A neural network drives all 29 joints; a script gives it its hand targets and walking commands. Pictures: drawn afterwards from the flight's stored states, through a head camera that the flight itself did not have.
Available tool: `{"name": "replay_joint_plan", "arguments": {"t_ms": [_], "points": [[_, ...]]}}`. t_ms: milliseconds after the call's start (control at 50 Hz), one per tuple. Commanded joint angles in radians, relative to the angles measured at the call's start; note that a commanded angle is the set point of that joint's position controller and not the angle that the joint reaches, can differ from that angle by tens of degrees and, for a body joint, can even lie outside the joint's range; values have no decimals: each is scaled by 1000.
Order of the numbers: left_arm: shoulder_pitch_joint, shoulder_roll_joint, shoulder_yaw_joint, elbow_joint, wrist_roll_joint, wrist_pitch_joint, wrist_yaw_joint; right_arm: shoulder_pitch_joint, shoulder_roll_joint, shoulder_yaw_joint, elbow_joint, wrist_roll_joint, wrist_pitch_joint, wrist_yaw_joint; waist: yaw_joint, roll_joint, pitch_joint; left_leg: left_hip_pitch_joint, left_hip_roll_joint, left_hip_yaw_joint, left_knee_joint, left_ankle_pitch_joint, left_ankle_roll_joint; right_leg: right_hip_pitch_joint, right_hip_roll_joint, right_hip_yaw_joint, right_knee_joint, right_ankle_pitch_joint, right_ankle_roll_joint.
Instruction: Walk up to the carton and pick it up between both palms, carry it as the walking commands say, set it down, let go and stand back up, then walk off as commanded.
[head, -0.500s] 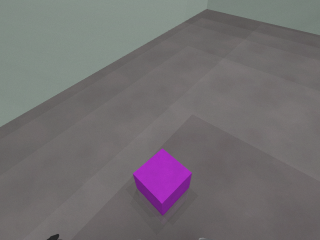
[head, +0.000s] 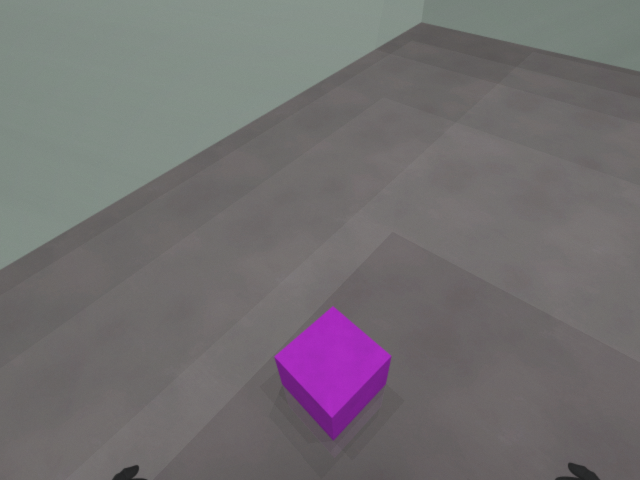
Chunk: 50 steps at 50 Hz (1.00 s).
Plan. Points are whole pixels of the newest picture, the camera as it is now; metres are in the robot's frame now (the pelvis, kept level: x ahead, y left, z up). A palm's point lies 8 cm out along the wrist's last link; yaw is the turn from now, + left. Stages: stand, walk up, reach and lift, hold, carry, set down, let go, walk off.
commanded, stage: walk up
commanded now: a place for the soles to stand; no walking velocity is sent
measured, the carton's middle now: (333, 371) +0.55 +0.03 -0.65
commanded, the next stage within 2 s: none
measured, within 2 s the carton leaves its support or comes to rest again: neither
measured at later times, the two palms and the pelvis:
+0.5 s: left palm out of the picture +0.03 +0.45 -0.06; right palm out of the picture +0.14 -0.29 -0.10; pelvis +0.00 +0.08 -0.01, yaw -7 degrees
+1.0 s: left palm out of the picture +0.28 +0.58 -0.07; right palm out of the picture +0.01 -0.08 -0.14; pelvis +0.09 +0.26 -0.03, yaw -23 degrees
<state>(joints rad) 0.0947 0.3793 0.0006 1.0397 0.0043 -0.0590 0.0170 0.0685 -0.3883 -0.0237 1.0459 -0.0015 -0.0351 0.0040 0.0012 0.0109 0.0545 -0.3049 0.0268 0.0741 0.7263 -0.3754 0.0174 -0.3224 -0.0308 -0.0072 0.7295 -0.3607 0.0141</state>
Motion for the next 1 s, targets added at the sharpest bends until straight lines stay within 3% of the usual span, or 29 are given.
{"name": "replay_joint_plan", "arguments": {"t_ms": [0, 40, 180, 200, 220, 240, 280, 340, 480, 520, 540, 560, 580, 600, 620, 640, 660, 680, 740, 760, 780, 800, 820, 840, 860, 880, 900, 940, 980], "points": [[-42, 228, 45, -23, 2, -12, 5, -61, -220, -39, -39, 2, -11, -2, 3, -39, -78, 40, 113, -161, -228, 175, 62, 28, -77, 103, -193, 188, -84], [-66, 209, 44, -23, 3, -11, 1, -57, -217, -36, -14, -4, -10, -3, 1, 9, -40, 13, 110, -157, -265, 98, 53, 30, -80, 107, -227, 124, -83], [-81, 220, 51, 9, 6, -7, -3, -51, -204, -33, 27, -9, -5, 7, -6, -15, -65, 80, 91, -146, -328, 76, 38, 66, -98, 132, -337, 76, -76], [209, 351, 127, 3, 9, -15, 37, -149, -325, -113, -170, -74, 37, 54, 61, 58, -34, -88, 37, -9, -4, -190, 23, 114, -191, 363, -374, -82, -192], [334, 424, 140, 37, 9, -21, 63, -205, -278, -119, -224, -88, 60, 61, 102, -74, 39, -372, -34, -70, 169, -285, 13, 221, -328, 641, -476, -139, -278], [319, 430, 150, 17, 8, -27, 75, -185, -268, -118, -230, -97, 68, 64, 89, -63, 72, -466, 8, -168, 264, -200, 12, 246, -372, 726, -487, -144, -310], [250, 424, 169, -51, 2, -37, 91, -128, -242, -124, -263, -92, 77, 86, 45, -19, -20, -487, 56, -229, 306, -109, 9, 337, -334, 642, -419, -94, -284], [208, 401, 171, -104, 9, -50, 100, -75, -241, -133, -293, -84, 94, 113, 5, -95, -78, -388, 67, -219, 327, -40, -12, 229, -278, 495, -369, -106, -241], [265, 437, 181, -167, 37, -51, 106, -88, -261, -173, -415, -76, 108, 124, 21, -225, -22, -237, 17, -151, 216, -167, -1, -81, -199, 507, -257, -54, -243], [213, 452, 178, -194, 40, -46, 106, -24, -277, -187, -398, -67, 108, 126, -32, -262, -18, -121, -4, -107, 135, -122, 3, -205, -167, 466, -230, -136, -234], [164, 445, 177, -199, 45, -43, 109, 84, -303, -201, -368, -71, 103, 126, -96, -202, -37, 33, -36, -72, 36, -99, 20, -293, -112, 391, -112, -147, -199], [159, 362, 155, -226, 50, -41, 113, 252, -358, -220, -329, -77, 95, 118, -190, 17, -112, 273, 5, -157, -88, -191, 60, -512, 22, 212, 125, -260, -125], [165, 247, 129, -238, 34, -42, 132, 293, -459, -235, -346, -88, 90, 109, -223, 418, -100, 254, 294, -647, -510, -625, 148, -683, 167, -11, 495, -389, -48], [157, 359, 143, -227, 43, -41, 151, 107, -463, -229, -403, -59, 82, 104, -138, 227, -48, 93, 364, -815, -588, -661, 226, -595, 30, 83, 621, -289, -69], [231, 416, 157, -206, 45, -41, 147, 45, -452, -233, -437, -52, 76, 94, -90, 114, -56, 65, 374, -747, -525, -606, 222, -511, -21, 53, 637, -236, -64], [269, 410, 159, -171, 29, -39, 132, 65, -405, -218, -424, -50, 72, 86, -71, 60, -35, 41, 330, -581, -449, -498, 161, -472, -40, 24, 593, -142, -53], [305, 379, 163, -152, 19, -32, 118, 51, -385, -209, -429, -64, 66, 75, -39, 37, -13, 5, 303, -529, -402, -482, 186, -428, -45, 7, 539, -96, -56], [345, 381, 168, -131, 12, -27, 108, 41, -373, -206, -434, -69, 67, 70, -7, 45, 18, -58, 284, -444, -380, -406, 190, -347, -49, -13, 517, -55, -53], [364, 335, 163, -145, -9, -42, 102, 49, -331, -192, -460, -82, 73, 77, -3, 145, 22, -204, 281, -290, -290, -167, 233, -86, -54, -62, 225, -153, -64], [454, 318, 171, -126, -4, -52, 102, 28, -306, -182, -476, -80, 78, 78, 54, 113, -14, -316, 264, -233, -211, -178, 205, 111, -31, -43, 100, -111, -91], [558, 324, 178, -88, 4, -59, 107, 36, -264, -171, -488, -75, 89, 76, 104, 3, -63, -442, 197, -145, 18, -197, 152, 352, -54, 55, -75, -96, -104], [547, 408, 205, -125, 30, -63, 119, 94, -161, -138, -499, -66, 85, 73, 132, -294, -70, -589, 64, -18, 313, -216, 68, 427, -209, 403, -296, -332, -154], [498, 456, 205, -170, 36, -67, 129, 76, -189, -131, -506, -71, 91, 68, 113, -170, -55, -700, 58, -107, 479, -185, 10, 373, -394, 740, -424, -428, -212], [408, 438, 197, -209, 33, -70, 137, 74, -234, -137, -488, -66, 97, 64, 57, -52, 5, -702, 80, -162, 518, -129, -2, 307, -442, 737, -408, -282, -220], [390, 438, 198, -206, 22, -72, 141, 73, -279, -164, -476, -71, 103, 70, 38, 29, 1, -647, 116, -203, 522, -138, -9, 271, -442, 682, -322, -81, -252], [352, 435, 193, -222, 12, -74, 147, 56, -300, -168, -468, -67, 102, 69, 37, 8, 8, -607, 135, -209, 510, -121, -3, 250, -395, 599, -260, 65, -242], [359, 419, 188, -228, 12, -78, 144, 64, -288, -172, -460, -61, 102, 71, 32, -69, -1, -586, 135, -190, 555, -131, -4, 203, -381, 548, -216, 118, -289], [325, 428, 181, -256, 14, -75, 138, 82, -287, -178, -452, -62, 110, 82, 10, -124, 3, -523, 139, -174, 564, -111, -22, 76, -349, 462, -207, 32, -303], [307, 442, 181, -272, 22, -75, 135, 88, -279, -173, -453, -61, 118, 91, 3, -109, 27, -422, 132, -151, 557, -74, -21, -109, -303, 412, -221, -131, -287]]}}
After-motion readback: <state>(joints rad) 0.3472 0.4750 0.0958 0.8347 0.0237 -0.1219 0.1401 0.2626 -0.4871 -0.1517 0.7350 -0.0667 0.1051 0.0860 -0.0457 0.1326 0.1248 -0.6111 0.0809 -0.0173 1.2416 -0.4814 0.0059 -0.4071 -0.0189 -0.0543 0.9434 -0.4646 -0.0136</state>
